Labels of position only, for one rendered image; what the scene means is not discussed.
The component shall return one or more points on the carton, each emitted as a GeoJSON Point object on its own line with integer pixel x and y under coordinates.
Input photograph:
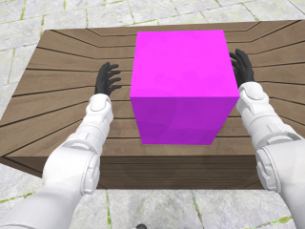
{"type": "Point", "coordinates": [183, 86]}

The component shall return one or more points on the right robot forearm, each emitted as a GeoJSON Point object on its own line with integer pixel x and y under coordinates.
{"type": "Point", "coordinates": [263, 125]}

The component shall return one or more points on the robot right hand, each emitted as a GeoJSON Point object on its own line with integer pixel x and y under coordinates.
{"type": "Point", "coordinates": [243, 71]}

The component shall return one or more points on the left robot forearm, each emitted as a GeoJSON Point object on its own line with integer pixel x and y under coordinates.
{"type": "Point", "coordinates": [94, 129]}

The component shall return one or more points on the pedestal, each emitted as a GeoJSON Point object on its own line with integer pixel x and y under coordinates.
{"type": "Point", "coordinates": [51, 98]}

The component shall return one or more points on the robot right upper arm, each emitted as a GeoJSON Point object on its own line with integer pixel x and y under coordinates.
{"type": "Point", "coordinates": [281, 168]}

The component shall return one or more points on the robot left hand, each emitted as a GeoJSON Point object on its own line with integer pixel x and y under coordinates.
{"type": "Point", "coordinates": [102, 84]}

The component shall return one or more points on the robot left upper arm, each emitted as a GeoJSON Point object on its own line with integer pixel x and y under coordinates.
{"type": "Point", "coordinates": [70, 174]}

